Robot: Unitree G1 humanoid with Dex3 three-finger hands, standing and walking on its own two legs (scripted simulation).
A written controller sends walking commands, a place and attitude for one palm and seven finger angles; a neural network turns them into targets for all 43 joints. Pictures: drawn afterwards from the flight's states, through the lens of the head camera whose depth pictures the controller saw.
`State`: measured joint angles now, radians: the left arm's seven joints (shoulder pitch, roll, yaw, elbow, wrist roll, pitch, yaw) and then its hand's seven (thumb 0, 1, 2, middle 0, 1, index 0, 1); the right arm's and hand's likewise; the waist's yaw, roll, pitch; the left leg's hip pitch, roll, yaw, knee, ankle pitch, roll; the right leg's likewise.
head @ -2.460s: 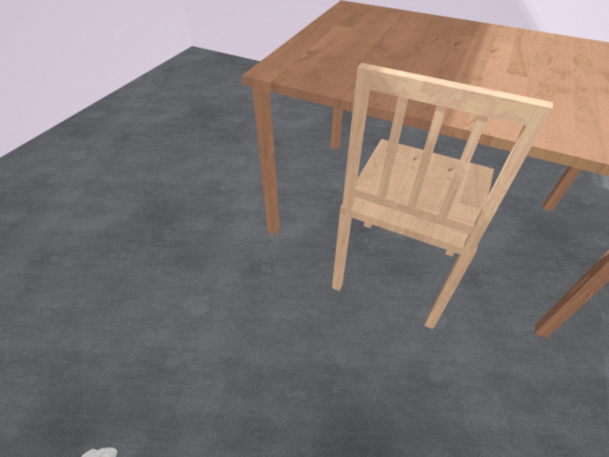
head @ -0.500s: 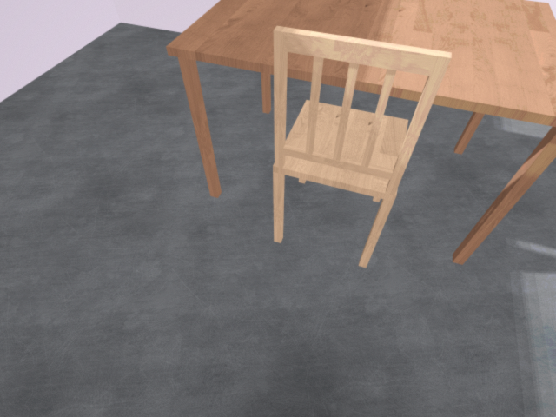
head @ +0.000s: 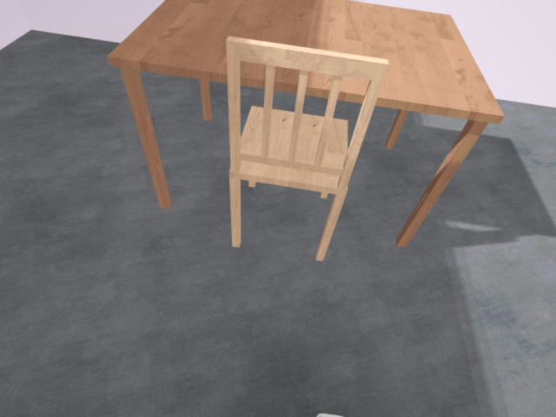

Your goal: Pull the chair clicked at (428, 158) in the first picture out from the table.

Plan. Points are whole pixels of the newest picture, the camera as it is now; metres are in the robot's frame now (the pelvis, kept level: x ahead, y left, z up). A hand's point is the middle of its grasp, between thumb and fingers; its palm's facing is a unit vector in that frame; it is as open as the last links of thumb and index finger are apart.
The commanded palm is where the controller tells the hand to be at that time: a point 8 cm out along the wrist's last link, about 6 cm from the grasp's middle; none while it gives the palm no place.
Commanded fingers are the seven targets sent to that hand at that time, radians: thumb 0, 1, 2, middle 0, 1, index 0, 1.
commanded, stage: take the last steps up to it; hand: left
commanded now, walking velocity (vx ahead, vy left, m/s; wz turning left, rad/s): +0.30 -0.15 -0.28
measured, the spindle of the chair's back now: (297, 119) +0.88 +0.00 -0.09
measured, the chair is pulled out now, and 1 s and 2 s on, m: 0.00 0.00 0.00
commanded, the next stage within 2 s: come to a stop and stand still in 1.18 s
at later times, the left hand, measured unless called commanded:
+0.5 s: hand out of the picture +0.06 +0.13 -0.19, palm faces -0.05 -0.99 -0.12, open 7.4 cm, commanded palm none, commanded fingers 0.00 0.90 0.90 -0.20 -0.30 -0.20 -0.30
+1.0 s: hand (231, 298) +0.36 +0.11 -0.17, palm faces -0.13 -0.98 -0.18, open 7.4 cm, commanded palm none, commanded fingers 0.00 0.90 0.90 -0.20 -0.30 -0.20 -0.30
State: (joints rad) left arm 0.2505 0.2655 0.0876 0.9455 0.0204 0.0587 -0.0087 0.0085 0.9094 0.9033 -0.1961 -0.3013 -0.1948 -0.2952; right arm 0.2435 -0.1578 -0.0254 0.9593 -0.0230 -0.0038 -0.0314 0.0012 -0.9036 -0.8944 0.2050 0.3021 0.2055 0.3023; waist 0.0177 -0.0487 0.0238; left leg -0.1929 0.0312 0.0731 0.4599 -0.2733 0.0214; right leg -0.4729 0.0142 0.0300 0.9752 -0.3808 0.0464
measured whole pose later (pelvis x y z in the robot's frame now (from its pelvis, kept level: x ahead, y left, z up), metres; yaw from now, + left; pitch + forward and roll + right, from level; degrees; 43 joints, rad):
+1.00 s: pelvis +0.26 -0.06 +0.00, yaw -7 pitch +0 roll +1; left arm 0.20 0.18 0.08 1.02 0.03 0.00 -0.04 0.01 0.92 0.90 -0.19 -0.30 -0.19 -0.29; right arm 0.40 -0.11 -0.06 1.10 -0.03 -0.05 0.00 0.00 -0.91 -0.89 0.21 0.30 0.21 0.30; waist -0.05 -0.02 0.02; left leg -0.08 0.05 0.16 0.36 -0.28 -0.02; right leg -0.49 -0.11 -0.07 0.67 -0.20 0.01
